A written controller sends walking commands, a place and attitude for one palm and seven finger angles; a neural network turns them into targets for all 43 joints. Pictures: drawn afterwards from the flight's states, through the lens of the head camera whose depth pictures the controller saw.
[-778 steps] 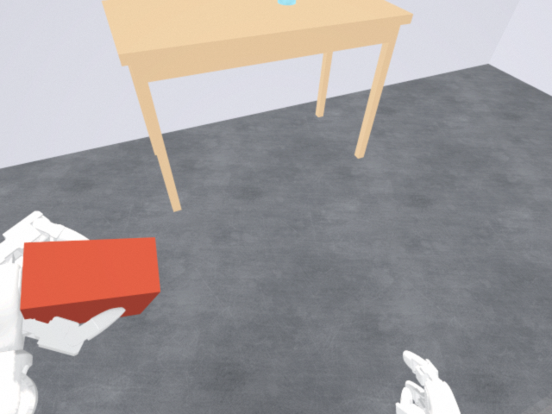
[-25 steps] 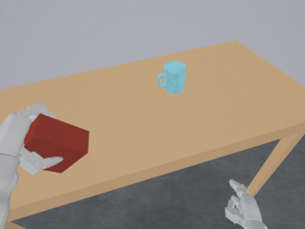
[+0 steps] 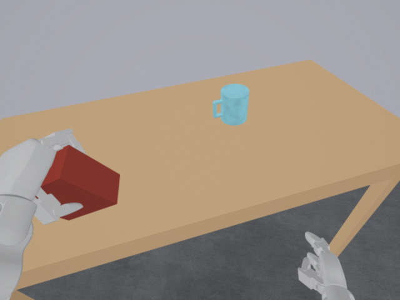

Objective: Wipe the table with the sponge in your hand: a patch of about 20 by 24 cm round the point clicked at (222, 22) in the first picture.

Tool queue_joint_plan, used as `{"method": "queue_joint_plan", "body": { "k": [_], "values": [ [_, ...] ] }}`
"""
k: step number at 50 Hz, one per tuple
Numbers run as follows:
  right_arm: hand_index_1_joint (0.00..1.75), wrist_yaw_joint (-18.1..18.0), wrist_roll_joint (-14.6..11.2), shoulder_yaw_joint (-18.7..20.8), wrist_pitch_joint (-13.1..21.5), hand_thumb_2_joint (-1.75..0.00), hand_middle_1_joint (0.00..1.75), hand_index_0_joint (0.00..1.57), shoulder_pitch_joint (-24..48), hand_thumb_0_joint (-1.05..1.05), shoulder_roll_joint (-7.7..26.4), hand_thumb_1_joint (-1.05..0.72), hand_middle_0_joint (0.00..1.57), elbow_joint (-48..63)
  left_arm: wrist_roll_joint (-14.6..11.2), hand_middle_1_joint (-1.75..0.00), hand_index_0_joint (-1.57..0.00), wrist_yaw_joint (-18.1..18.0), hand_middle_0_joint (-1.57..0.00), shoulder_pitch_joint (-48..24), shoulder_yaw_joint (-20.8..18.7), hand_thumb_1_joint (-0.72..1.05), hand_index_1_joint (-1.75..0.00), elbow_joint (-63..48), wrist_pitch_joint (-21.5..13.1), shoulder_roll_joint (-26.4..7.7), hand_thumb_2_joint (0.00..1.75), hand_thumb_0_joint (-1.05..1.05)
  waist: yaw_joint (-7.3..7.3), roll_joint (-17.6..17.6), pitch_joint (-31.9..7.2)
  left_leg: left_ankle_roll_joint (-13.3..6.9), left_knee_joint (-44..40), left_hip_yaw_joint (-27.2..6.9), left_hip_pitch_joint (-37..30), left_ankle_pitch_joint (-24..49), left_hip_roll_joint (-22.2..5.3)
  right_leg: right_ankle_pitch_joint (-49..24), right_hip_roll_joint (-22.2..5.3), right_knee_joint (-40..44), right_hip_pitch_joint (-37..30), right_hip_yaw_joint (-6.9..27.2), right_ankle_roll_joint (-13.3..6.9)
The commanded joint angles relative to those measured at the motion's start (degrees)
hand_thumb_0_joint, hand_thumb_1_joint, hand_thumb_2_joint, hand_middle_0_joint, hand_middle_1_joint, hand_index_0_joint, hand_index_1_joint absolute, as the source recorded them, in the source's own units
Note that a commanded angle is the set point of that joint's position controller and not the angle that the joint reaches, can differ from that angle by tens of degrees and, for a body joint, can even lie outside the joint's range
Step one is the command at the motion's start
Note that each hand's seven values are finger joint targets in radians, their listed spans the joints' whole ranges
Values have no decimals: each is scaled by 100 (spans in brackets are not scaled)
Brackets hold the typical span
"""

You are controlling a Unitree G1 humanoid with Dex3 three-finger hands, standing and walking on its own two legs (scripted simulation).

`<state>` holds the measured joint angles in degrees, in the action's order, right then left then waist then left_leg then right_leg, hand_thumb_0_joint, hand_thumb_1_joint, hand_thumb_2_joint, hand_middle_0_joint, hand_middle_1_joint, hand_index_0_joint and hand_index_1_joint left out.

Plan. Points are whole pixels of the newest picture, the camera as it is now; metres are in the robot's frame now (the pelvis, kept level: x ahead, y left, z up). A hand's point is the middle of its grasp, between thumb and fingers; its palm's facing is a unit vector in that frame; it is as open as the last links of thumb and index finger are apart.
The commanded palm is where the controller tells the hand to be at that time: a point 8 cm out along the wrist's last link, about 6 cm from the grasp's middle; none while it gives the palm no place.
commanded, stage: turn the palm down, sponge in hand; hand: left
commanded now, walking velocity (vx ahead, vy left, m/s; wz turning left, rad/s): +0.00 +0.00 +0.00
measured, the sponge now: (77, 190) +0.24 +0.26 +0.15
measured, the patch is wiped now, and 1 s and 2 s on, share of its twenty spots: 0.00 0.00 0.00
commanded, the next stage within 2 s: move the sponge above the wiping area in 1.04 s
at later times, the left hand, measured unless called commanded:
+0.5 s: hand (38, 160) +0.24 +0.29 +0.22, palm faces +0.29 -0.12 -0.95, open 9.9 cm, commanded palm +0.18 +0.29 +0.27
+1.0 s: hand (44, 161) +0.23 +0.28 +0.22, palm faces +0.29 -0.04 -0.96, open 9.9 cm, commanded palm +0.18 +0.27 +0.27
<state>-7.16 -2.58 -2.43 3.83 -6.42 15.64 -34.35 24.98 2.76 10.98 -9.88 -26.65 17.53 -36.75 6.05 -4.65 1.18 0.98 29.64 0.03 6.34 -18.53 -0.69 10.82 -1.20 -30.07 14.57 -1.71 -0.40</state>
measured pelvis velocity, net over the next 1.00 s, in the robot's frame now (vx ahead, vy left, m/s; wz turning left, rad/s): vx -0.01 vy -0.01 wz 0.00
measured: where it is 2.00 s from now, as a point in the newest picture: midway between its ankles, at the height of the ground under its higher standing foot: outside the picture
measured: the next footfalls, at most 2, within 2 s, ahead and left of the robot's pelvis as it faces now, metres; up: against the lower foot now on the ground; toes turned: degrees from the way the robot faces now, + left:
none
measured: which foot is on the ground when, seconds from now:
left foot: down 0.00-1.00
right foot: down 0.00-1.00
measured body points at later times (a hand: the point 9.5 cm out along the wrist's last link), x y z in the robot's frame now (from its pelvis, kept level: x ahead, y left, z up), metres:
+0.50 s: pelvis -0.01 +0.01 +0.01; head -0.03 -0.03 +0.45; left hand +0.22 +0.30 +0.27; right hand +0.25 -0.17 -0.05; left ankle -0.02 +0.13 -0.73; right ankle +0.06 -0.11 -0.73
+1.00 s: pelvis -0.01 -0.01 +0.00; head -0.03 -0.07 +0.45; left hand +0.21 +0.28 +0.27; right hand +0.26 -0.20 -0.06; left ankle -0.02 +0.13 -0.73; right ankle +0.06 -0.11 -0.73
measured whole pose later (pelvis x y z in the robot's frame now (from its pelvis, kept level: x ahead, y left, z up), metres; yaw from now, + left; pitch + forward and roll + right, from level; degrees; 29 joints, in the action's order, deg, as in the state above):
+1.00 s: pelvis -0.01 -0.01 +0.00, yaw +0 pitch -5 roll +1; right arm -4.8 -3.2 -4.4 0.7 0.3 15.8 -37.3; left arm 43.9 6.2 -0.8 -3.2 -20.6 28.9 -36.3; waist 8.4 -7.4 0.4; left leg 1.8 24.4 -0.2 4.4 -14.9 -0.8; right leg 8.5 -1.0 -26.9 13.5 -1.8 -1.5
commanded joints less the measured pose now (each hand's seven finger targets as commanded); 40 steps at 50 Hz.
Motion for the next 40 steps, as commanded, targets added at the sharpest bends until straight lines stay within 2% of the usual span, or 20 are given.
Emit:
{"method": "queue_joint_plan", "body": {
  "k": [1,2,3,7,9,11,12,15,17,18,21,22,23,28,31,32,33,37,38,40],
  "values": [
    [30,9,-7,147,205,-90,30,20,1169,0,549,-90,20,910,456,-160,-120,-401,-120,-1404,-1202,10,-160,-594,273,-1546,130,0,133,-141,-701,-129,-829,-40,763,1291,-17,18,-56,582,-1007,158,-83],
    [30,62,-83,98,201,-90,30,20,1511,0,542,-90,20,911,533,-160,-120,-409,-120,-1611,-1260,10,-160,-491,497,-1582,130,0,170,-322,-654,-83,-909,-46,818,1163,26,140,22,606,-1029,255,-144],
    [30,71,-17,100,155,-90,30,20,1396,0,549,-90,20,932,596,-160,-120,-381,-120,-1823,-950,10,-160,-555,618,-1380,130,0,138,-326,-640,-95,-915,-14,849,1287,-10,-19,-36,613,-1103,127,-139],
    [30,113,-136,-33,51,-90,30,20,1888,0,523,-90,20,994,933,-160,-120,-22,-120,-2065,-527,10,-160,-370,1151,-1272,130,0,96,-43,-600,-135,-1057,-76,815,1113,35,88,82,669,-1003,156,-150],
    [30,94,-88,-20,-3,-90,30,20,1685,0,550,-90,20,1033,1076,-160,-120,201,-120,-2144,-221,10,-160,-477,1172,-1208,130,0,42,174,-732,-190,-1067,-108,730,1210,24,-22,46,672,-1065,41,-113],
    [30,83,-82,-19,-49,-90,30,20,1778,0,534,-90,20,1083,1275,-160,-120,391,-120,-2346,-21,10,-160,-729,1133,-1199,130,0,43,60,-910,-231,-1110,-174,605,1182,38,-34,46,661,-1098,46,-122],
    [30,105,-142,-90,17,-90,30,20,2099,0,446,-90,20,1157,1413,-160,-120,445,-120,-2543,-37,10,-160,-937,1143,-1213,130,0,55,-18,-995,-238,-1139,-201,579,1064,41,8,162,603,-1146,144,-168],
    [30,112,-26,-39,-9,-90,30,20,1832,0,493,-90,20,1092,1715,-160,-120,485,-120,-2601,-120,10,-160,-1081,928,-1487,130,0,141,-288,-1154,-263,-1213,-327,593,1301,37,-157,90,553,-1376,102,-208],
    [30,145,-50,-85,34,-90,30,20,2137,0,438,-90,20,1120,1894,-160,-120,380,-120,-2729,-514,10,-160,-1210,910,-1795,130,0,254,-408,-1209,-275,-1272,-405,732,1163,37,-128,223,454,-1614,330,-274],
    [30,147,25,-65,28,-90,30,20,1935,0,430,-90,20,1057,1904,-160,-120,316,-120,-2777,-475,10,-160,-1150,893,-1691,130,0,286,-369,-1269,-270,-1210,-330,750,1378,59,-214,114,467,-1678,204,-284],
    [30,201,12,-33,-83,-90,30,20,1878,0,449,-90,20,895,1941,-160,-120,141,-120,-2661,-595,10,-160,-812,1009,-1706,130,0,321,-371,-1148,-165,-1214,-331,689,1679,61,-309,50,582,-1586,318,-314],
    [30,230,-47,-68,-44,-90,30,20,2200,0,418,-90,20,928,1887,-160,-120,102,-120,-2688,-730,10,-160,-773,1100,-1723,130,0,352,-344,-1066,-150,-1231,-354,713,1545,63,-231,163,607,-1573,472,-365],
    [30,222,-1,-35,-72,-90,30,20,1951,0,465,-90,20,904,1818,-160,-120,103,-120,-2622,-531,10,-160,-661,1121,-1482,130,0,316,-155,-1059,-159,-1158,-250,692,1628,56,-304,58,648,-1539,296,-333],
    [30,238,-97,-44,-108,-90,30,20,1972,0,493,-90,20,981,1741,-160,-120,257,-120,-2201,-78,10,-160,-413,1249,-996,130,0,194,138,-765,-182,-1171,-153,738,1202,40,-106,41,785,-1208,198,-249],
    [30,211,-120,-14,-127,-90,30,20,1927,0,503,-90,20,991,1854,-160,-120,269,-120,-2096,36,10,-160,-482,1201,-1012,130,0,162,240,-881,-214,-1161,-157,696,1003,70,73,10,786,-1148,242,-191],
    [30,223,-164,-72,-44,-90,30,20,2251,0,430,-90,20,1080,1900,-160,-120,235,-120,-2160,-69,10,-160,-626,1215,-1075,130,0,186,181,-921,-212,-1138,-167,702,830,93,238,102,785,-1153,434,-236],
    [30,203,-100,-36,-22,-90,30,20,2054,0,483,-90,20,1085,1917,-160,-120,213,-120,-2275,-20,10,-160,-787,1141,-1073,130,0,193,251,-1134,-243,-1083,-129,685,934,104,185,25,732,-1297,304,-222],
    [30,163,-52,-48,76,-90,30,20,2333,0,439,-90,20,1039,2171,-160,-120,65,-120,-2638,-461,10,-160,-1183,1020,-1700,130,0,295,-159,-1489,-243,-1018,-209,514,1104,188,227,105,675,-1468,696,-301],
    [30,150,14,-22,101,-90,30,20,2127,0,438,-90,20,1011,2209,-160,-120,24,-120,-2791,-389,10,-160,-1151,979,-1640,130,0,319,-107,-1599,-261,-967,-158,535,1281,202,122,13,610,-1588,530,-296],
    [30,152,40,-1,68,-90,30,20,2040,0,458,-90,20,866,2244,-160,-120,-27,-120,-2703,-427,10,-160,-783,940,-1689,130,0,315,-130,-1414,-225,-1004,-207,484,1383,203,58,-3,718,-1486,610,-318]
  ]
}}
